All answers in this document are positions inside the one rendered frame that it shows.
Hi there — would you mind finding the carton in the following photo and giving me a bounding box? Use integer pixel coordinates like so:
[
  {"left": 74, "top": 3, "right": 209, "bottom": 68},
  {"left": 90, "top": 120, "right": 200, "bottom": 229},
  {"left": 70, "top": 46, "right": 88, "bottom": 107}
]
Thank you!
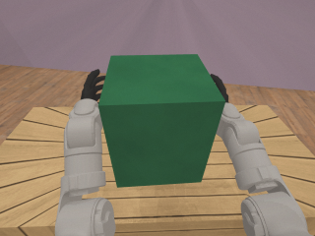
[{"left": 98, "top": 54, "right": 225, "bottom": 188}]

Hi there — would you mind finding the robot right upper arm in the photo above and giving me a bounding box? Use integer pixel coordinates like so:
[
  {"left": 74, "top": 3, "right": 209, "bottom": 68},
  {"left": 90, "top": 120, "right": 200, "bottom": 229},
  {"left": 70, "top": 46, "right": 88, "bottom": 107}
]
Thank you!
[{"left": 240, "top": 191, "right": 313, "bottom": 236}]

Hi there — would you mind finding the right robot hand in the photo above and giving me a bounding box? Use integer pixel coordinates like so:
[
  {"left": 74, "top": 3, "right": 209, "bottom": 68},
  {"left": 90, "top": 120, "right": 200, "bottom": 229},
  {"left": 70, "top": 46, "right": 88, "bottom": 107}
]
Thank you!
[{"left": 210, "top": 74, "right": 228, "bottom": 103}]

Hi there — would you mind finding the right robot forearm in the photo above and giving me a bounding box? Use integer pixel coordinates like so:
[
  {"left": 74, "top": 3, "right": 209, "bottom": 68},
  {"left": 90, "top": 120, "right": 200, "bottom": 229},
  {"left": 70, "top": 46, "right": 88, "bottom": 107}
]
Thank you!
[{"left": 216, "top": 102, "right": 308, "bottom": 230}]

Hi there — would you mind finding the left robot forearm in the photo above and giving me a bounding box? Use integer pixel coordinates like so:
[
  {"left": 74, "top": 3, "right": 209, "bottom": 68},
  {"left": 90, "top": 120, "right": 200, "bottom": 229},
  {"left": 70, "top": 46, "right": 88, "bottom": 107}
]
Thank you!
[{"left": 54, "top": 98, "right": 106, "bottom": 236}]

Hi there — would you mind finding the pedestal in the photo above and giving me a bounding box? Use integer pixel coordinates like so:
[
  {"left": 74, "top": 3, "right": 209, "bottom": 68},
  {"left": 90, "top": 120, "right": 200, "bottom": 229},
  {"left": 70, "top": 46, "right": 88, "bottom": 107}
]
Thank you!
[{"left": 0, "top": 105, "right": 315, "bottom": 236}]

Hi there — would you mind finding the robot left upper arm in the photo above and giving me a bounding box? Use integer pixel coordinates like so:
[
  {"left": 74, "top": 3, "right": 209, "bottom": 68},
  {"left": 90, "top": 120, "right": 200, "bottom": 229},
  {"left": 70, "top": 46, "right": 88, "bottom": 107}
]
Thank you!
[{"left": 55, "top": 197, "right": 116, "bottom": 236}]

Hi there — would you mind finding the left robot hand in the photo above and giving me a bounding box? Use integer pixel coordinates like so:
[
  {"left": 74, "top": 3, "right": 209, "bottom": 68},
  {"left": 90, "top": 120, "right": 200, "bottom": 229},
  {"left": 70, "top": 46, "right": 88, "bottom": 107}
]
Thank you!
[{"left": 81, "top": 69, "right": 106, "bottom": 103}]

